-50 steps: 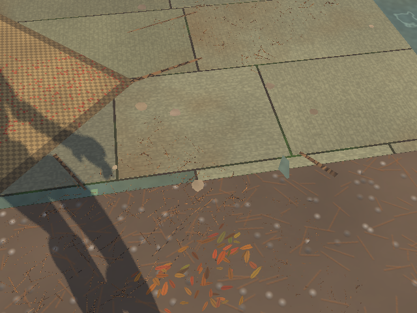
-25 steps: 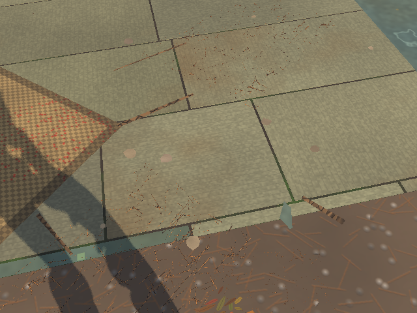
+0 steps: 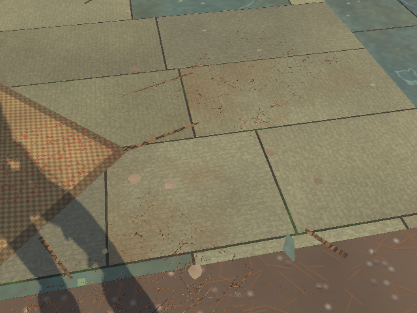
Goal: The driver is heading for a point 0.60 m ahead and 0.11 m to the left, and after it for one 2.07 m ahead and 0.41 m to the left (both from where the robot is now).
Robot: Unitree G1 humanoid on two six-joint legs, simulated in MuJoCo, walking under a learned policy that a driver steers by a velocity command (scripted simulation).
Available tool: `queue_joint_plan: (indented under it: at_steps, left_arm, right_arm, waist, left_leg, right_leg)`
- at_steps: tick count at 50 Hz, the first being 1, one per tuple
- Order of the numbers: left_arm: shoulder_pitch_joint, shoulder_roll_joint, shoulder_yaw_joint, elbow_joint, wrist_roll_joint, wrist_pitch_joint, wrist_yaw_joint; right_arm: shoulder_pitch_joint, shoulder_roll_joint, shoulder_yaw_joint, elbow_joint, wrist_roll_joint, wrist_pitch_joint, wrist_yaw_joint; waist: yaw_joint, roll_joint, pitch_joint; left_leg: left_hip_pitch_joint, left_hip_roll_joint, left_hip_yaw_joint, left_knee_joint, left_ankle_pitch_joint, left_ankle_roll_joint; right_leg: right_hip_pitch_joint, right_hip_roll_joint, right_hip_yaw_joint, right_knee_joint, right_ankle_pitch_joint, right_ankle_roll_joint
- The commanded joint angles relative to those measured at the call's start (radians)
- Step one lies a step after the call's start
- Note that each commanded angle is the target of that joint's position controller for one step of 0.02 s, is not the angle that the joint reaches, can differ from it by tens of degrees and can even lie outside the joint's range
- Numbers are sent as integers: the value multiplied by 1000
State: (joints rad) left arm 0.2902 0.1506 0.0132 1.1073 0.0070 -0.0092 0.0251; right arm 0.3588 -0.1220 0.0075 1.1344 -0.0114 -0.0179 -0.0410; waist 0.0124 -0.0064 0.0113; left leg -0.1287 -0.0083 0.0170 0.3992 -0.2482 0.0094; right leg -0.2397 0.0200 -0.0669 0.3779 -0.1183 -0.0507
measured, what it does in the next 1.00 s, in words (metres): walks ahead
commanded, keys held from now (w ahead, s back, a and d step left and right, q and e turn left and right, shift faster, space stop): no key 0.26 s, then w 0.74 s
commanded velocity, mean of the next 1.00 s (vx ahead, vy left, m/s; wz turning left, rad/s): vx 0.26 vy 0.00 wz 0.00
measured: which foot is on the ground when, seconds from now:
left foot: down 0.00-0.58, up 0.60-1.00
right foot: down 0.00-1.00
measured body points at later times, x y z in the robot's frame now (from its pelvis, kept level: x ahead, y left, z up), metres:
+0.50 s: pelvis +0.05 +0.00 +0.00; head +0.05 -0.02 +0.45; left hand +0.06 +0.22 -0.16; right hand -0.03 -0.22 -0.17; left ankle -0.02 +0.11 -0.74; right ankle +0.06 -0.09 -0.73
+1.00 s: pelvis +0.28 -0.03 -0.02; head +0.32 -0.03 +0.43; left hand +0.16 +0.18 -0.16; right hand +0.47 -0.23 -0.14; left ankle +0.44 +0.05 -0.73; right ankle +0.10 -0.10 -0.74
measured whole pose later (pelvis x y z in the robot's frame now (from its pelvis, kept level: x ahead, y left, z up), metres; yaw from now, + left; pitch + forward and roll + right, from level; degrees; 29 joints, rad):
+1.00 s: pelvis +0.28 -0.03 -0.02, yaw +0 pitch +1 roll +0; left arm 0.52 0.13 0.01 1.12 0.02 -0.11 0.02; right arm -0.01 -0.17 -0.03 0.90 -0.02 -0.05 0.03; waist 0.06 0.01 0.06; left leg -0.56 0.00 0.13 0.59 -0.09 0.11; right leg 0.18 0.05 -0.06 0.20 -0.39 -0.06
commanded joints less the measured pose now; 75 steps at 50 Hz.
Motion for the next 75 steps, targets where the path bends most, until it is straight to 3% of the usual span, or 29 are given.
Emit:
queue_joint_plan:
  at_steps: [1,13,16,18,20,23,26,28,29,30,31,32,33,35,39,43,46,48,50,51,52,53,54,55,56,59,63,68,75]
  left_arm:
    - [54,61,5,-4,0,-6,4]
    - [86,46,-3,30,0,-7,10]
    - [88,58,5,26,2,-1,7]
    - [58,54,10,1,10,2,-2]
    - [-2,12,4,-41,25,-11,-16]
    - [-42,48,18,-92,28,-42,-33]
    - [8,37,27,-99,9,-68,-42]
    - [219,52,46,-27,4,-76,-35]
    - [356,140,71,-5,17,-83,-20]
    - [462,220,90,28,10,-70,-20]
    - [358,162,73,6,15,-59,-16]
    - [253,138,64,-33,16,-63,-21]
    - [189,128,58,-55,16,-70,-23]
    - [168,90,41,-58,10,-86,-17]
    - [268,87,26,-16,6,-100,-9]
    - [277,86,15,-15,8,-103,-9]
    - [291,107,17,-5,8,-108,-4]
    - [270,123,21,-4,10,-111,-2]
    - [238,150,30,-7,14,-108,2]
    - [219,159,33,-10,13,-102,2]
    - [220,147,30,-21,7,-99,-3]
    - [293,48,14,-48,-17,-94,-15]
    - [307,82,31,-50,-14,-90,-24]
    - [191,120,41,-88,3,-88,-25]
    - [107,124,43,-112,13,-94,-30]
    - [112,67,40,-115,37,-73,-37]
    - [-14,82,42,-182,38,-46,-42]
    - [-251,101,42,-278,24,-41,-45]
    - [-420,123,34,-379,10,-59,-50]
  right_arm:
    - [69,-72,-9,-12,0,-6,-2]
    - [86,-59,-5,-5,2,-7,-3]
    - [109,-90,-20,-5,-3,0,-1]
    - [131,-115,-34,-17,-3,7,3]
    - [178,-151,-52,-7,-2,5,3]
    - [161,-164,-66,-15,-14,-15,7]
    - [101,-162,-71,-29,-4,-33,12]
    - [52,-146,-68,-49,-3,-44,17]
    - [14,-84,-50,-86,2,-56,29]
    - [14,-81,-51,-124,-10,-61,37]
    - [-33,-128,-63,-134,-35,-56,44]
    - [-60,-103,-59,-140,-31,-60,55]
    - [-57,-86,-56,-136,-21,-66,63]
    - [-43,-93,-63,-129,-26,-56,72]
    - [-136,-93,-66,-164,-22,-31,75]
    - [-341,-77,-51,-245,-11,-29,77]
    - [-406,-87,-46,-275,-5,-30,75]
    - [-379,-111,-55,-278,-5,-35,66]
    - [-222,-148,-75,-233,-6,-45,52]
    - [-67,-166,-89,-180,-8,-53,45]
    - [82,-214,-109,-138,-28,-59,36]
    - [175,-308,-133,-136,-49,-59,33]
    - [100,-304,-133,-140,-20,-46,48]
    - [-28,-253,-118,-158,2,-44,52]
    - [-93,-182,-98,-169,7,-51,57]
    - [-78,-115,-70,-136,2,-72,46]
    - [3,-182,-79,-129,5,-82,38]
    - [112,-185,-80,-135,5,-74,41]
    - [174,-216,-94,-159,-11,-62,26]
  waist:
    - [1,16,70]
    - [-2,14,77]
    - [-10,42,81]
    - [-31,82,157]
    - [-56,162,214]
    - [-47,133,207]
    - [7,110,179]
    - [96,40,116]
    - [154,-178,65]
    - [152,-327,40]
    - [89,-152,104]
    - [50,-58,140]
    - [19,-23,137]
    - [-11,-27,111]
    - [-8,-58,95]
    - [17,-77,136]
    - [23,-94,141]
    - [-7,-91,118]
    - [-80,-95,27]
    - [-144,-77,-50]
    - [-196,-40,-131]
    - [-163,142,-254]
    - [-120,166,-280]
    - [-72,92,-107]
    - [-60,24,-7]
    - [23,14,37]
    - [21,33,62]
    - [-53,56,78]
    - [-100,94,61]
  left_leg:
    - [-136,104,-108,-118,-28,40]
    - [-103,102,-99,-108,34,44]
    - [-120,78,-112,-119,-274,75]
    - [-137,123,-201,-170,-507,125]
    - [-81,258,-367,-277,-590,193]
    - [-9,317,-396,-285,-426,232]
    - [-64,246,-261,-202,-262,192]
    - [-265,154,-138,-16,-128,147]
    - [-415,32,8,311,-98,94]
    - [-590,-52,69,582,-286,76]
    - [-622,23,-9,729,-249,94]
    - [-620,61,-34,750,-142,101]
    - [-583,84,-40,729,-60,96]
    - [-540,98,-19,680,11,74]
    - [-599,80,42,620,75,44]
    - [-553,49,94,374,172,34]
    - [-456,20,123,231,206,63]
    - [-378,-4,125,190,185,102]
    - [-220,-52,126,175,119,143]
    - [-55,-67,126,110,142,161]
    - [171,38,16,86,71,192]
    - [403,335,-424,25,-107,294]
    - [404,415,-763,-155,-201,364]
    - [260,371,-628,-187,-298,324]
    - [112,330,-504,-222,-218,295]
    - [-76,211,-300,-248,78,236]
    - [-97,172,-234,-276,179,252]
    - [3,148,-235,-261,278,221]
    - [167,166,-291,-122,476,212]
  right_leg:
    - [63,-108,137,-68,-62,0]
    - [62,-112,136,-51,-6,4]
    - [21,-55,98,6,-278,-12]
    - [-115,-16,66,92,-430,-24]
    - [-245,7,-13,265,-308,-15]
    - [-328,-58,20,363,-292,-27]
    - [-134,-31,-23,188,-224,-31]
    - [245,6,-8,63,-179,-34]
    - [398,-210,318,-116,-381,-82]
    - [452,-391,676,-244,-508,-170]
    - [346,-397,655,-232,-525,-181]
    - [261,-364,562,-236,-469,-167]
    - [216,-322,468,-254,-365,-147]
    - [208,-259,327,-266,-156,-120]
    - [267,-221,181,-230,244,-118]
    - [216,-187,106,-241,375,-117]
    - [232,-204,85,-236,471,-117]
    - [280,-223,69,-174,654,-113]
    - [331,-226,48,25,883,-98]
    - [304,-207,31,210,860,-86]
    - [143,-172,16,451,618,-77]
    - [-147,-28,-31,850,5,-47]
    - [-324,58,94,1039,-364,-53]
    - [-407,-24,119,1033,-269,-65]
    - [-398,-64,109,966,-185,-63]
    - [-259,-119,105,796,-140,-26]
    - [-325,-126,66,638,-73,35]
    - [-417,-107,51,394,97,79]
    - [-399,-54,63,215,61,66]
Velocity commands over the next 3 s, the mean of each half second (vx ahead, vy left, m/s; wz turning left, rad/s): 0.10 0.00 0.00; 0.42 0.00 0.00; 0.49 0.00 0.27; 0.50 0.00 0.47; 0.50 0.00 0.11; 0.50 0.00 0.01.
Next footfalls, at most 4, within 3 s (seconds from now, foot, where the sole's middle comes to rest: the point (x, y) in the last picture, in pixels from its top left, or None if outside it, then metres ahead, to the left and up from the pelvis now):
1.04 left None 0.48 0.05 -0.78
1.58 right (249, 238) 0.81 -0.11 -0.78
2.10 left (171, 202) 0.98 0.19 -0.78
2.66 right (181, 137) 1.34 0.17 -0.78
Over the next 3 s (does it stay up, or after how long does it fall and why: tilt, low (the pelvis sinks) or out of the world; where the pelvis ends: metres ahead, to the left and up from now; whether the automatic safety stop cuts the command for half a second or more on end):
stays up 1.32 0.23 0.00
